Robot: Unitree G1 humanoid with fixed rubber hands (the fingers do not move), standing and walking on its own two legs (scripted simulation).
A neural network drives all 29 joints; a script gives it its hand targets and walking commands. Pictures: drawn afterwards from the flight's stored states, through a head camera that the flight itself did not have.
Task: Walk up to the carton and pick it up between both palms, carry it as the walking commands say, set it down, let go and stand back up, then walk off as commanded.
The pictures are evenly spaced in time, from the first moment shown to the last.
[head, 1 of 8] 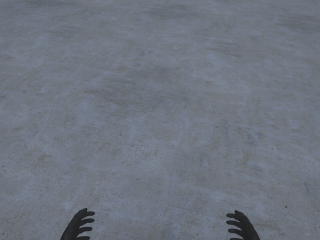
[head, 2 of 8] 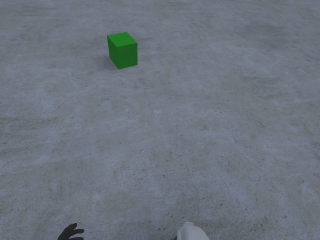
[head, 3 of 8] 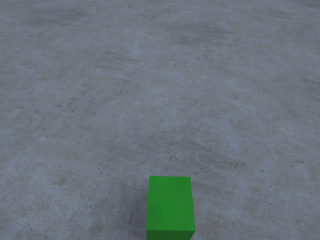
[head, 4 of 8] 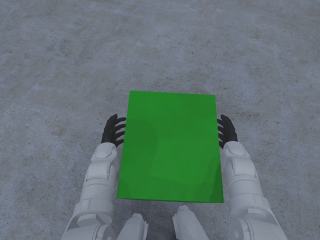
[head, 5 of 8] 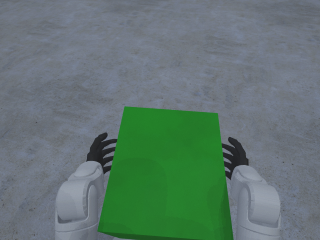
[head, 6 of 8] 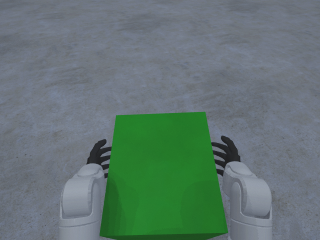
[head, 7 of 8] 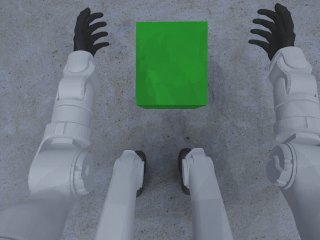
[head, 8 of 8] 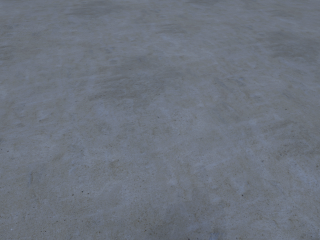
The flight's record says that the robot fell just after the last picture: no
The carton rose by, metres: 0.64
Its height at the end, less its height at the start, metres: +0.00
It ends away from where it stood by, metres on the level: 2.19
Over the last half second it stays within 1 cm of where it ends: yes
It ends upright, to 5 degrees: yes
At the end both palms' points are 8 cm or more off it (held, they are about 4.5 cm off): yes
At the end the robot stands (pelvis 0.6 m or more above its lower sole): yes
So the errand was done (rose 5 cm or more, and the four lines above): yes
